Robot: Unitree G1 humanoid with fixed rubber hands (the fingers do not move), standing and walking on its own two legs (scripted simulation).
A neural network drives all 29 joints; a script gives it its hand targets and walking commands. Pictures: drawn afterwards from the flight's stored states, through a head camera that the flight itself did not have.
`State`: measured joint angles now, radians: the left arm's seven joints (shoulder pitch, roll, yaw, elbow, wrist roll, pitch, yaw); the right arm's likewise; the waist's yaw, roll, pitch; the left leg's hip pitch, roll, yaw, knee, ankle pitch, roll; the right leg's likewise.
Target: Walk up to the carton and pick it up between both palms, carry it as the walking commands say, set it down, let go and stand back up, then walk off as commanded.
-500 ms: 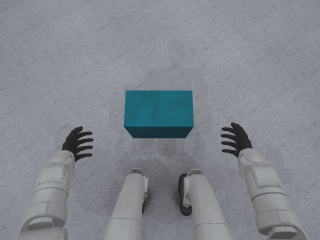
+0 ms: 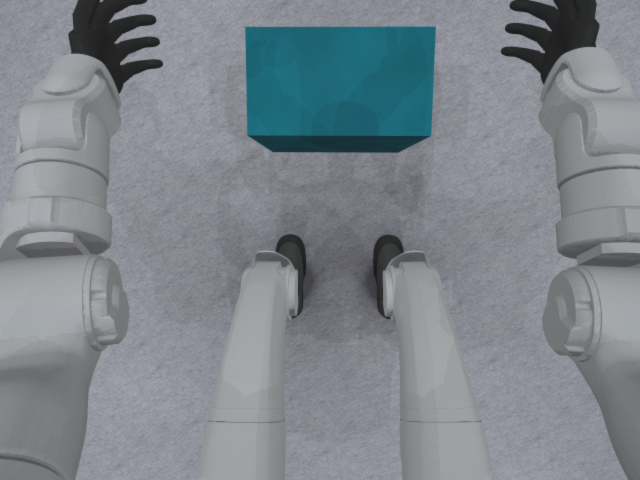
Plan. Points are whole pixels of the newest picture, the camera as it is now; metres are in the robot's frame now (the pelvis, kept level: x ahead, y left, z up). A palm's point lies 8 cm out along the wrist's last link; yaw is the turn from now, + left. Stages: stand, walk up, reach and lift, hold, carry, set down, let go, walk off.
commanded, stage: reach and lift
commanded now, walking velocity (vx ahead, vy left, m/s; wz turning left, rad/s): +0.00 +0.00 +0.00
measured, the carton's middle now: (337, 102) +0.54 -0.01 -0.50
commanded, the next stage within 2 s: none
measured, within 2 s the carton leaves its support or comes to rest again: neither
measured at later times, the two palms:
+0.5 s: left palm (142, 29) +0.56 +0.23 -0.19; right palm (559, 20) +0.57 -0.25 -0.19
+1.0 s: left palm (236, 129) +0.48 +0.17 -0.41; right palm (468, 136) +0.46 -0.22 -0.38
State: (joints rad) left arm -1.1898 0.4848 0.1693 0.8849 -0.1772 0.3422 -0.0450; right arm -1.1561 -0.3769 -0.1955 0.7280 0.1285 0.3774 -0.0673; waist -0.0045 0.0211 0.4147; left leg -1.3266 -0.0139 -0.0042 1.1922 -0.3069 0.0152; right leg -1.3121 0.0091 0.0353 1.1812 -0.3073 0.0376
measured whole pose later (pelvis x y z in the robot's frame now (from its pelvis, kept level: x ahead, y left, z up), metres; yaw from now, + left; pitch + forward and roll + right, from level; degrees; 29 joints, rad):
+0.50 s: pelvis +0.10 -0.01 +0.00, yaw +0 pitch +36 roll -2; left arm -1.02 0.37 0.26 0.60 -0.11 0.16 -0.02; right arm -1.01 -0.42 -0.28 0.59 0.11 0.15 -0.02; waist 0.02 0.05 0.43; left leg -1.43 -0.05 -0.10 1.31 -0.41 -0.05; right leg -1.40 0.03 0.01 1.27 -0.40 0.01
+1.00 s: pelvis +0.12 -0.05 -0.09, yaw +0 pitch +58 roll -1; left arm -0.81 0.41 0.20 0.01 -0.25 0.09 0.06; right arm -0.61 -0.32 -0.09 -0.18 0.27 0.12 -0.19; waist 0.00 -0.06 0.53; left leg -1.96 0.01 -0.11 1.58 -0.52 -0.06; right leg -2.11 0.07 0.07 1.58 -0.22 0.04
